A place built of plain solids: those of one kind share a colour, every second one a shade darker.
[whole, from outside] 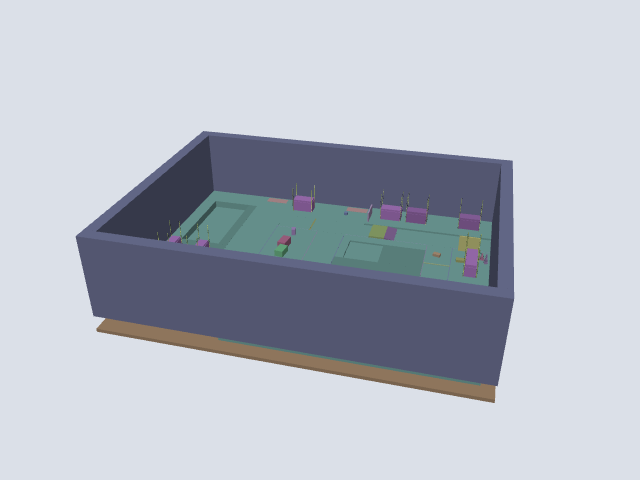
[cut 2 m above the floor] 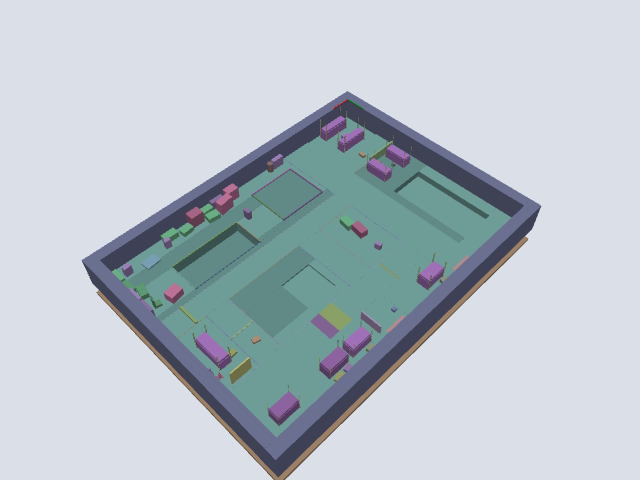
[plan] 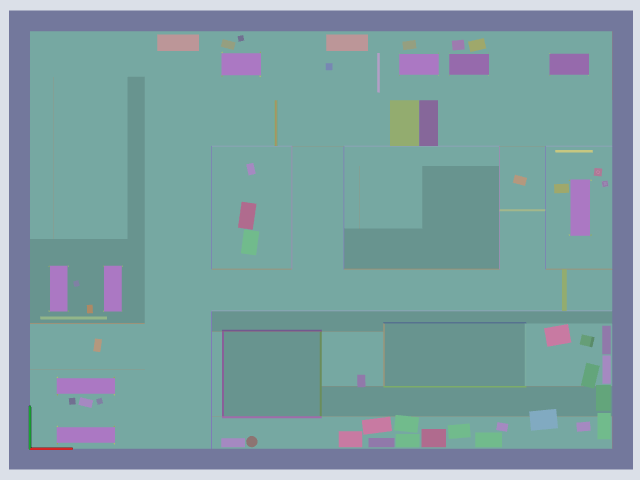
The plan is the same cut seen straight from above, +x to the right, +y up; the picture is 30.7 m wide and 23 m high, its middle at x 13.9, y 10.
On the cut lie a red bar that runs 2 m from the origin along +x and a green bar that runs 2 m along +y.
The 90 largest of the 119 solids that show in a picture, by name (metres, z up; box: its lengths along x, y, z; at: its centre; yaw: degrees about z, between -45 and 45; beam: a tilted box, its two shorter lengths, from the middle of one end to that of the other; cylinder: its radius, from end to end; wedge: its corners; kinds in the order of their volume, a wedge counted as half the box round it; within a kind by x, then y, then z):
{
 "floor_1": {"box": [1.15, 7.77, 2.1], "at": [0.57, 13.94, -1.05]},
 "floor_2": {"box": [5.5, 3.8, 0.88], "at": [2.75, 1.9, -0.56]},
 "floor_3": {"box": [5.5, 2.2, 1.0], "at": [2.75, 4.9, -0.5]},
 "floor_4": {"box": [5.5, 4.05, 2.1], "at": [2.75, 8.03, -1.05]},
 "floor_5": {"box": [5.5, 2.18, 2.1], "at": [2.75, 18.91, -1.05]},
 "floor_6": {"box": [3.53, 7.77, 1.46], "at": [2.92, 13.94, -1.37]},
 "floor_7": {"box": [0.82, 7.77, 2.1], "at": [5.09, 13.94, -1.05]},
 "floor_8": {"box": [3.2, 20.0, 1.0], "at": [7.1, 10.0, -0.5]},
 "floor_9": {"box": [0.6, 4.06, 2.1], "at": [9.0, 3.58, -1.05]},
 "floor_10": {"box": [3.85, 5.9, 1.0], "at": [10.62, 11.55, -0.5]},
 "floor_11": {"box": [5.25, 3.3, 1.0], "at": [11.32, 18.35, -0.5]},
 "floor_12": {"box": [4.59, 4.06, 2.1], "at": [11.6, 3.58, -1.05]},
 "floor_13": {"box": [8.3, 0.39, 2.1], "at": [12.85, 5.8, -1.05]},
 "floor_14": {"box": [2.5, 5.9, 1.0], "at": [13.8, 11.55, -0.5]},
 "floor_15": {"box": [2.5, 3.3, 1.0], "at": [15.2, 18.35, -0.5]},
 "floor_16": {"box": [0.75, 3.0, 2.1], "at": [15.43, 12.05, -1.05]},
 "floor_17": {"box": [3.11, 2.61, 2.1], "at": [15.45, 4.3, -1.05]},
 "floor_18": {"box": [3.0, 3.0, 1.95], "at": [17.3, 12.05, -1.12]},
 "floor_19": {"box": [19.2, 1.55, 2.1], "at": [18.3, 0.78, -1.05]},
 "floor_20": {"box": [19.2, 0.6, 2.1], "at": [18.3, 6.3, -1.05]},
 "floor_21": {"box": [19.2, 2.0, 1.0], "at": [18.3, 7.6, -0.5]},
 "floor_22": {"box": [19.2, 2.2, 1.0], "at": [18.3, 15.6, -0.5]},
 "floor_23": {"box": [7.45, 1.95, 2.1], "at": [18.77, 9.57, -1.05]},
 "floor_24": {"box": [7.45, 0.95, 2.1], "at": [18.77, 14.03, -1.05]},
 "floor_25": {"box": [6.71, 3.0, 1.04], "at": [20.36, 4.5, -1.58]},
 "floor_26": {"box": [3.7, 3.0, 2.1], "at": [20.65, 12.05, -1.05]},
 "floor_27": {"box": [14.01, 1.45, 2.1], "at": [20.89, 2.27, -1.05]},
 "floor_28": {"box": [11.45, 3.3, 1.16], "at": [22.18, 18.35, -0.42]},
 "floor_29": {"box": [2.2, 5.9, 1.0], "at": [23.6, 11.55, -0.5]},
 "floor_30": {"box": [4.19, 3.0, 2.1], "at": [25.8, 4.5, -1.05]},
 "floor_31": {"box": [3.2, 5.9, 1.0], "at": [26.3, 11.55, -0.5]},
 "wall_1": {"box": [1.0, 20.0, 7.0], "at": [-0.5, 10.0, 2.5]},
 "wall_2": {"box": [29.9, 1.0, 7.0], "at": [13.95, -0.5, 2.5]},
 "wall_3": {"box": [29.9, 1.0, 7.0], "at": [13.95, 20.5, 2.5]},
 "wall_4": {"box": [1.0, 20.0, 7.0], "at": [28.4, 10.0, 2.5]},
 "floor_base_1": {"box": [29.9, 22.0, 0.3], "at": [13.95, 10.0, -2.35]},
 "piece_1": {"box": [0.85, 2.2, 0.9], "at": [1.38, 7.67, 0.45]},
 "piece_2": {"box": [0.77, 2.12, 0.12], "at": [1.38, 7.67, 0.96]},
 "piece_3": {"box": [2.8, 0.75, 0.94], "at": [2.68, 0.66, 0.35]},
 "piece_4": {"box": [2.72, 0.67, 0.19], "at": [2.68, 0.66, 0.92]},
 "piece_5": {"box": [2.8, 0.75, 0.94], "at": [2.68, 3.0, 0.35]},
 "piece_6": {"box": [2.72, 0.67, 0.13], "at": [2.68, 3.0, 0.89]},
 "piece_7": {"box": [0.85, 2.2, 0.9], "at": [3.98, 7.67, 0.45]},
 "piece_8": {"box": [0.77, 2.12, 0.11], "at": [3.98, 7.67, 0.95]},
 "piece_9": {"box": [1.9, 1.05, 0.95], "at": [10.12, 18.42, 0.47]},
 "piece_10": {"box": [1.82, 0.97, 0.17], "at": [10.12, 18.42, 1.03]},
 "piece_11": {"box": [1.9, 1.0, 0.91], "at": [18.64, 18.42, 0.61]},
 "piece_12": {"box": [1.82, 0.92, 0.17], "at": [18.64, 18.42, 1.16]},
 "piece_13": {"box": [1.9, 1.0, 0.91], "at": [21.05, 18.42, 0.61]},
 "piece_14": {"box": [1.82, 0.92, 0.21], "at": [21.05, 18.42, 1.18]},
 "piece_15": {"box": [1.9, 1.0, 0.91], "at": [25.84, 18.42, 0.61]},
 "piece_16": {"box": [1.82, 0.92, 0.18], "at": [25.84, 18.42, 1.16]},
 "piece_17": {"box": [0.95, 2.7, 0.89], "at": [26.37, 11.55, 0.45]},
 "piece_18": {"box": [0.87, 2.62, 0.23], "at": [26.37, 11.55, 1.0]},
 "pallet_load_1": {"box": [0.72, 1.26, 0.67], "at": [10.41, 11.16, 0.34], "yaw": -8.2},
 "pallet_load_2": {"box": [1.13, 0.77, 1.13], "at": [15.36, 0.46, 0.56]},
 "pallet_load_3": {"box": [1.38, 0.7, 1.2], "at": [16.63, 1.1, 0.6], "yaw": 7.3},
 "pallet_load_4": {"box": [1.17, 0.88, 1.18], "at": [19.35, 0.51, 0.59]},
 "pallet_load_5": {"box": [1.17, 0.9, 0.75], "at": [25.29, 5.43, 0.38], "yaw": 10.2},
 "sack_pile_1": {"box": [0.74, 1.16, 0.55], "at": [10.55, 9.88, 0.28], "yaw": -7.7},
 "sack_pile_2": {"box": [1.13, 0.75, 0.49], "at": [18.05, 1.19, 0.24], "yaw": -6.1},
 "sack_pile_3": {"box": [1.14, 0.64, 0.63], "at": [18.1, 0.39, 0.32]},
 "sack_pile_4": {"box": [1.06, 0.66, 0.46], "at": [20.57, 0.84, 0.23], "yaw": 4.9},
 "sack_pile_5": {"box": [1.29, 0.71, 0.57], "at": [21.98, 0.42, 0.28]},
 "sack_pile_6": {"box": [0.66, 1.12, 0.49], "at": [26.85, 3.5, 0.24], "yaw": -13.5},
 "sack_pile_7": {"box": [0.7, 1.23, 0.56], "at": [27.48, 2.43, 0.28]},
 "sack_pile_8": {"box": [0.64, 1.27, 0.65], "at": [27.51, 1.08, 0.33]},
 "crate_stack_1": {"box": [0.64, 0.38, 0.68], "at": [2.68, 2.21, 0.22], "yaw": -13.7},
 "crate_stack_2": {"box": [1.14, 0.43, 0.94], "at": [9.74, 0.28, 0.47]},
 "crate_stack_3": {"box": [0.35, 0.54, 0.57], "at": [10.59, 13.4, 0.28], "yaw": 12.0},
 "crate_stack_4": {"box": [0.39, 0.6, 0.88], "at": [15.88, 3.25, 0.44], "yaw": 1.4},
 "crate_stack_5": {"box": [1.24, 0.44, 0.84], "at": [16.85, 0.29, 0.42]},
 "crate_stack_6": {"box": [0.53, 0.38, 0.88], "at": [22.63, 1.04, 0.44], "yaw": -9.7},
 "crate_stack_7": {"box": [0.66, 0.44, 0.93], "at": [26.53, 1.06, 0.47], "yaw": 5.0},
 "crate_stack_8": {"box": [0.41, 1.36, 0.91], "at": [27.62, 5.21, 0.46]},
 "crate_stack_9": {"box": [0.4, 1.36, 0.99], "at": [27.63, 3.79, 0.49]},
 "step_hump_1": {"box": [1.4, 2.2, 0.2], "at": [17.95, 15.6, 0.05]},
 "step_hump_2": {"box": [0.22, 2.0, 0.23], "at": [25.61, 7.6, 0.07]},
 "screenS_1": {"box": [3.2, 0.15, 0.92], "at": [2.09, 6.26, 0.46]},
 "screenN_1": {"box": [1.8, 0.12, 1.44], "at": [26.07, 14.25, 0.72]},
 "pallet_1": {"box": [1.3, 0.93, 0.2], "at": [24.61, 1.38, 0.05], "yaw": 5.5},
 "screenW_1": {"box": [0.12, 1.9, 0.92], "at": [16.7, 18.01, 0.62]},
 "barrel_1": {"cylinder": 0.27, "from": [10.64, 0.34, 0.0], "to": [10.64, 0.34, 0.9]},
 "ramp_hump_ramp_1": {"wedge": [[18.65, 14.5, -0.05], [18.65, 14.5, 0.15], [18.65, 16.7, -0.05], [18.65, 16.7, 0.15], [19.55, 14.5, -0.05], [19.55, 14.5, 0.0], [19.55, 16.7, -0.05], [19.55, 16.7, 0.0]]},
 "low_mat_1": {"box": [2.0, 0.8, 0.06], "at": [7.1, 19.45, -0.02]},
 "low_mat_2": {"box": [2.0, 0.8, 0.06], "at": [15.2, 19.45, -0.02]},
 "sack_1": {"box": [0.78, 0.51, 0.24], "at": [21.43, 19.34, 0.28], "yaw": 12.6},
 "hand_truck_1": {"box": [0.63, 0.5, 0.27], "at": [26.7, 5.17, 0.14], "yaw": -13.0},
 "carton_1": {"box": [0.58, 0.47, 0.31], "at": [20.52, 19.34, 0.32], "yaw": 5.7},
 "crate_1": {"box": [0.64, 0.41, 0.29], "at": [18.18, 19.34, 0.3], "yaw": 7.8}
}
